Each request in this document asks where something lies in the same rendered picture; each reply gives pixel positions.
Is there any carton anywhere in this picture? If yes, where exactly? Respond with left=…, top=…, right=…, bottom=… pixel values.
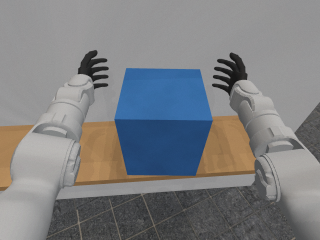
left=114, top=68, right=213, bottom=176

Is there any robot right hand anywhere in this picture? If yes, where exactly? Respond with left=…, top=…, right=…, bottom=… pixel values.
left=212, top=52, right=248, bottom=96

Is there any right robot forearm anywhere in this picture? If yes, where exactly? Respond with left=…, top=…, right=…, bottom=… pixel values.
left=229, top=80, right=320, bottom=167

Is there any robot left upper arm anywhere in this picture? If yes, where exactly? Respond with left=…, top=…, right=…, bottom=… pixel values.
left=0, top=132, right=81, bottom=240

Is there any robot left hand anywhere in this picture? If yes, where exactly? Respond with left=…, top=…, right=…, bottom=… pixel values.
left=78, top=50, right=109, bottom=89

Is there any robot right upper arm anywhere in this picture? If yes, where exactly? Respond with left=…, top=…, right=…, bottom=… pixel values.
left=254, top=149, right=320, bottom=240

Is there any left robot forearm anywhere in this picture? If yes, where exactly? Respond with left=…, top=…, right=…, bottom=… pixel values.
left=10, top=74, right=95, bottom=180

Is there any table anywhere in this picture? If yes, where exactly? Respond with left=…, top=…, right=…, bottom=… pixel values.
left=0, top=115, right=256, bottom=191

